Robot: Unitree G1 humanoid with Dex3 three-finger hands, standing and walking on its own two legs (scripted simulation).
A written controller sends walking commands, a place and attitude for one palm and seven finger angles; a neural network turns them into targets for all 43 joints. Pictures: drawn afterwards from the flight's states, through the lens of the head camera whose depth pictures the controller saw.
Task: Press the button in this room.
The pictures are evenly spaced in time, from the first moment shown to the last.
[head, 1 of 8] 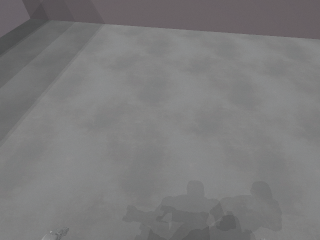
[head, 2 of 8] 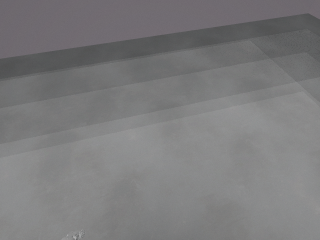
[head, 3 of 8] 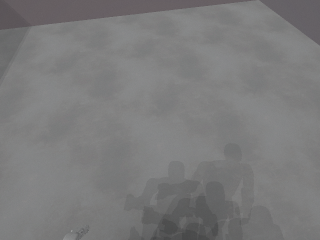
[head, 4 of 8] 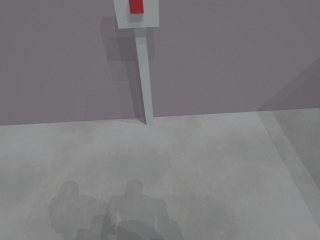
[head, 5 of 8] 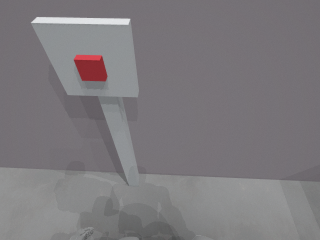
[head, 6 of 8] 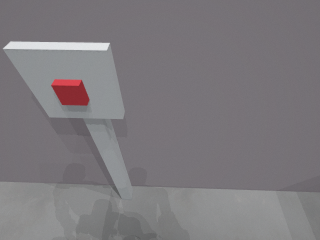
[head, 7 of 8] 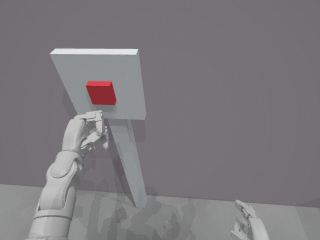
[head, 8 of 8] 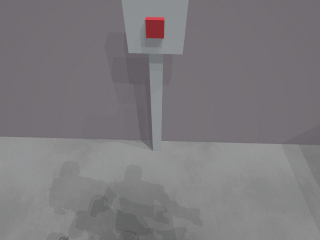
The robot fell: no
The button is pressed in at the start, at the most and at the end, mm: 0 13 0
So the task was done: yes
